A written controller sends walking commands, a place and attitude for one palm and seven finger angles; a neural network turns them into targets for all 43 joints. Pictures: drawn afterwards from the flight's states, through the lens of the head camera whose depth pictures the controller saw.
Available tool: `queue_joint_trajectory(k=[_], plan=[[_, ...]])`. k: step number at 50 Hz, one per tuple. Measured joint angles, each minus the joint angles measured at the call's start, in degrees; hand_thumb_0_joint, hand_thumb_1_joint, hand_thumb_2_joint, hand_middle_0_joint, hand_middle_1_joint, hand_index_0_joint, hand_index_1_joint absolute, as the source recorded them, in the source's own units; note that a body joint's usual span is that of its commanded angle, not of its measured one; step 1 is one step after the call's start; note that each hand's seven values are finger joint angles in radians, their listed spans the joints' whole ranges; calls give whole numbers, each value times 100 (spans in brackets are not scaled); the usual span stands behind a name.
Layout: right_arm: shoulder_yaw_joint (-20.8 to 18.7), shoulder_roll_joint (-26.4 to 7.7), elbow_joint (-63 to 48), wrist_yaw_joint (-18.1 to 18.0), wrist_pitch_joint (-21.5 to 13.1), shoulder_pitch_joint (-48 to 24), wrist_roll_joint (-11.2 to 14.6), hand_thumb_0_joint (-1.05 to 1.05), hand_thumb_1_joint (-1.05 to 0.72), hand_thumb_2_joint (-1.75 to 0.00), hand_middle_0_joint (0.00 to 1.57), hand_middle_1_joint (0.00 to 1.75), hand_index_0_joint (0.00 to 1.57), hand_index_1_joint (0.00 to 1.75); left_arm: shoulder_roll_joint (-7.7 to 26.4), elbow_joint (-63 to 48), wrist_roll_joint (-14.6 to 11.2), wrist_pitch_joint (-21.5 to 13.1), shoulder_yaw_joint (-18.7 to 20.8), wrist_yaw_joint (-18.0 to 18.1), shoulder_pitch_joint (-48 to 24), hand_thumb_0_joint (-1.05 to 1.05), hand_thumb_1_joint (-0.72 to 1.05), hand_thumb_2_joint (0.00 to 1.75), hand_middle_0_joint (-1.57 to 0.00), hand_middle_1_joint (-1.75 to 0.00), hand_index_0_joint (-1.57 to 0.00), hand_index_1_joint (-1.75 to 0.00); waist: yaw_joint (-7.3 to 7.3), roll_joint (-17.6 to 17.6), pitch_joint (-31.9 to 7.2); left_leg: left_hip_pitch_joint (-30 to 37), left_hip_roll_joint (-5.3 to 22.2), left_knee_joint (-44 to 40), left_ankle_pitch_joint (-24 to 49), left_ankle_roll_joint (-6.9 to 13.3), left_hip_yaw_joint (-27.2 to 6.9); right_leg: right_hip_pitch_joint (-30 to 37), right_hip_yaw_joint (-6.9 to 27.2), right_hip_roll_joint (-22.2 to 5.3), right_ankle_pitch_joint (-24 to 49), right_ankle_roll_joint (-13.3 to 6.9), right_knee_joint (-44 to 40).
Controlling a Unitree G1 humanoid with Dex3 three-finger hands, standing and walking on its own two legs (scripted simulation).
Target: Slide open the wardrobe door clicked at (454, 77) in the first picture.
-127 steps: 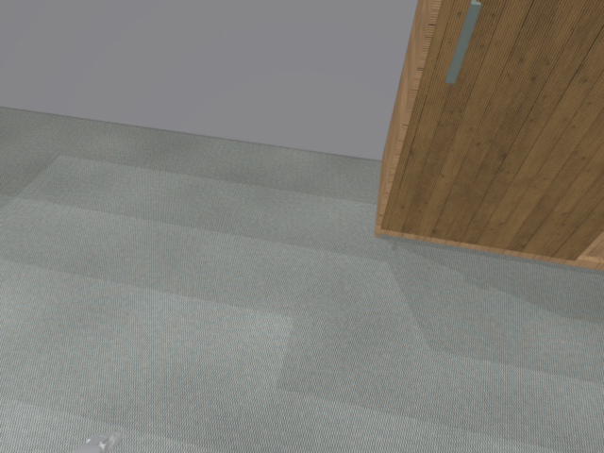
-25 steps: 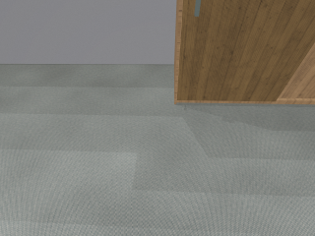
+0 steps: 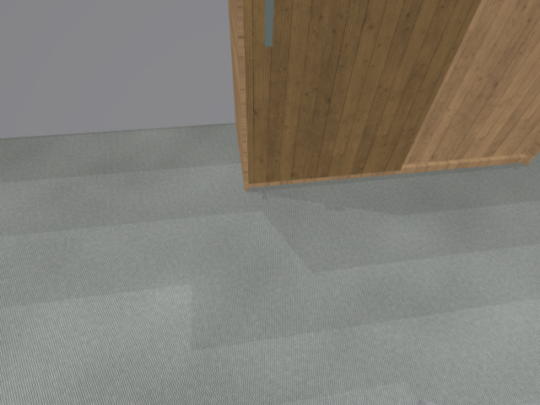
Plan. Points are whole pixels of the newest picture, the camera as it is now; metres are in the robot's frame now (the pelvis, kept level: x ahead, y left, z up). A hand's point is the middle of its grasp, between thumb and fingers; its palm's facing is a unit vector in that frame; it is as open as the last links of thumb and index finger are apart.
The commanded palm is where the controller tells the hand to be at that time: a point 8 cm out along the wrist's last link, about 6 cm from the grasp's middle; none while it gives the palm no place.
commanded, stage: walk to a spot facing it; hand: left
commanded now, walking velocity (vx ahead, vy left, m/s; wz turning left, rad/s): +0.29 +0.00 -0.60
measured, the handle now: (268, 8) +1.15 +0.14 +0.09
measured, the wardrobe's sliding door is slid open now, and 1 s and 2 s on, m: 0.00 0.00 0.00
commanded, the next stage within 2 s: none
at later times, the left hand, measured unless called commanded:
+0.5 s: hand (216, 311) +0.31 +0.15 -0.19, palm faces -0.39 -0.91 -0.12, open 7.4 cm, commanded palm none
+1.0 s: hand (240, 234) +0.50 +0.13 -0.19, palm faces -0.46 -0.86 -0.22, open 7.4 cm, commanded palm none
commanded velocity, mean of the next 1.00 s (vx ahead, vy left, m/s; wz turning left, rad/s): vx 0.30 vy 0.00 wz -0.58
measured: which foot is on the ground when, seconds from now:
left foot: up 0.00-0.04, down 0.06-0.58, up 0.60-0.96, down 0.98-1.00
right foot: down 0.00-0.06, up 0.08-0.56, down 0.58-1.00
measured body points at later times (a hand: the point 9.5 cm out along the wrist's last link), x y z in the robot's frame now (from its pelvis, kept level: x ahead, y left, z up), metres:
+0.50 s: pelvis +0.14 +0.02 -0.02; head +0.21 +0.03 +0.43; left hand +0.33 +0.19 -0.18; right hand -0.04 -0.15 -0.14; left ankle -0.01 +0.13 -0.74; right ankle +0.21 -0.13 -0.71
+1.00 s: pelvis +0.38 -0.04 -0.02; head +0.41 -0.03 +0.43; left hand +0.53 +0.18 -0.17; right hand +0.38 -0.31 -0.14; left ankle +0.51 +0.03 -0.75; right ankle +0.24 -0.10 -0.74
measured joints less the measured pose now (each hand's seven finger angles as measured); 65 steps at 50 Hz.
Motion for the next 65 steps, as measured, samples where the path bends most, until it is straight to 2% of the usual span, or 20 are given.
queue_joint_trajectory(k=[3, 6, 9, 13, 18, 24, 27, 29, 30, 32, 34, 38, 41, 45, 49, 52, 54, 57, 61, 65], plan=[[66, 60, -125, -28, -192, 104, 23, 1, -90, -90, 20, 30, 20, 30, 101, 2, -36, 69, 56, -16, 86, 1, 90, 89, -21, -30, -20, -30, -55, -39, -105, 563, -36, -1211, 409, 173, 63, -199, 121, 93, -512, 108, 591], [139, 183, -160, -38, -265, 330, -7, 1, -90, -90, 20, 30, 20, 30, 200, 127, -10, 175, 154, -80, 59, 1, 90, 89, -20, -30, -20, -30, -162, -121, -147, 816, -17, -1202, 498, 472, 332, -758, -411, -115, -1293, 245, 2188], [195, 279, -75, -64, -318, 708, -23, 1, -90, -90, 20, 30, 20, 30, 310, 110, 58, 174, 242, -185, -32, 1, 90, 89, -20, -30, -20, -30, -241, -124, -180, 1260, 87, -1647, 520, 522, 530, -1343, -815, -390, -806, 370, 3474], [244, 389, 168, -128, -400, 1169, -6, 1, -90, -90, 20, 30, 20, 30, 378, -2, 76, 152, 282, -198, -245, 1, 91, 89, -20, -30, -20, -30, -264, -168, -61, 1712, 143, -2032, 495, 503, 821, -1935, -877, -683, -164, 458, 4327], [267, 511, 493, -182, -452, 1663, -10, 1, -90, -90, 20, 30, 20, 30, 260, -8, 60, 216, 221, -206, -538, 1, 91, 90, -20, -30, -20, -30, -365, -155, 166, 2140, 178, -2168, 206, 477, 1227, -2268, -1081, -884, 114, 469, 4267], [251, 597, 806, -181, -439, 2078, -65, 1, -90, -90, 20, 30, 20, 30, -12, -3, 38, 213, 39, -265, -1076, 1, 91, 90, -20, -30, -19, -30, -619, -53, 548, 2620, 257, -2174, -266, 337, 1694, -1917, -1776, -815, -112, 246, 2508], [225, 610, 949, -149, -381, 2232, -38, 1, -90, -90, 20, 30, 20, 30, -88, -69, 37, 76, -25, -259, -1286, 1, 91, 90, -20, -30, -20, -30, -661, -42, 679, 2655, 403, -1493, -639, 206, 1947, -1418, -2081, -526, -328, -16, 1626], [219, 617, 1011, -100, -308, 2343, 29, 1, -90, -90, 20, 30, 20, 30, -90, -114, 43, -109, -53, -242, -1299, 1, 91, 89, -20, -30, -20, -30, -627, -92, 670, 2181, 630, 100, -535, 147, 1902, -963, -2165, -418, -143, -373, 1202], [209, 608, 1028, -85, -254, 2266, 68, 1, -90, -90, 20, 30, 20, 30, -92, -136, 9, -193, -58, -206, -1301, 1, 91, 89, -20, -30, -20, -30, -604, -79, 701, 1679, 699, 1343, -570, 103, 1567, -985, -2133, -372, -255, -495, 1417], [169, 597, 977, -74, -181, 1968, 86, 1, -90, -90, 20, 30, 20, 30, -71, -137, -79, -257, -60, -123, -1238, 1, 91, 89, -20, -30, -20, -30, -620, -77, 795, 743, 653, 3190, -369, 106, 860, -768, -2041, -282, -531, -514, 1536], [132, 582, 804, -52, -167, 1628, 52, 1, -90, -90, 20, 30, 20, 30, -42, -54, -110, -256, -59, -48, -1078, 1, 91, 89, -20, -30, -20, -30, -629, -83, 743, -41, 708, 3772, 23, 78, 496, -436, -1906, -200, -573, -413, 1264], [83, 499, 301, -30, -188, 895, -26, 1, -90, -90, 20, 30, 20, 30, -63, 182, -45, -263, -45, 33, -722, 1, 91, 89, -20, -30, -20, -30, -632, 19, 516, -1161, 952, 3059, 410, -28, 230, 50, -1574, -142, -486, -317, 667], [67, 459, 1, 21, -240, 442, -43, 1, -91, -90, 20, 30, 20, 30, -68, 304, -12, -280, -31, 16, -513, 1, 91, 89, -21, -30, -20, -30, -570, 115, 370, -1497, 1019, 2066, 790, -115, 206, 278, -1343, -180, -535, -218, 432], [85, 437, -174, 97, -301, 34, -54, 1, -91, -90, 20, 30, 20, 30, -47, 309, -1, -305, 2, -9, -287, 1, 91, 89, -21, -30, -20, -30, -326, 148, 255, -1313, 876, 693, 1047, -141, 268, 492, -1067, -261, -797, -46, 425], [113, 400, -224, 112, -367, -136, -51, 1, -91, -90, 20, 30, 20, 30, -3, 242, -19, -278, 60, -3, -9, 1, 91, 89, -21, -30, -20, -30, -45, 104, 156, -605, 551, -512, 1020, -85, 497, 668, -806, -350, -1288, 165, 727], [193, 476, -239, 81, -481, -249, -107, 1, -90, -90, 20, 30, 20, 30, 103, 325, -79, -179, 150, 14, 100, 1, 91, 89, -20, -30, -20, -30, 34, -115, 216, -347, 508, -349, 993, 320, 856, 117, -692, -448, -1862, 189, 2518], [248, 526, -263, 56, -509, -184, -101, 1, -90, -90, 20, 30, 20, 30, 137, 406, -56, -105, 176, 7, 126, 1, 91, 89, -20, -30, -20, -30, -9, -129, 215, -64, 608, -387, 729, 391, 1071, -434, -891, -498, -1813, 256, 3893], [261, 579, -207, -11, -515, 61, -83, 0, -90, -90, 20, 30, 20, 30, 164, 365, -14, 4, 207, -50, 12, 1, 91, 89, -20, -30, -20, -30, -116, -112, 243, 406, 686, -788, 718, 324, 1294, -1074, -1228, -723, -1379, 382, 4795], [123, 513, -6, -131, -443, 397, -25, -1, -93, -90, 20, 30, 20, 30, 123, 122, -4, 123, 242, -86, -254, 1, 91, 89, -20, -30, -20, -30, -191, -94, 301, 840, 716, -1204, 708, 352, 1594, -1645, -1388, -968, -858, 499, 4724], [43, 339, 199, -131, -302, 654, -49, -1, -93, -90, 20, 30, 20, 30, 34, -32, 11, 229, 244, -107, -566, 1, 91, 90, -20, -30, -20, -30, -281, -79, 386, 1134, 727, -1345, 575, 301, 1915, -1806, -1527, -1124, -503, 587, 3956]])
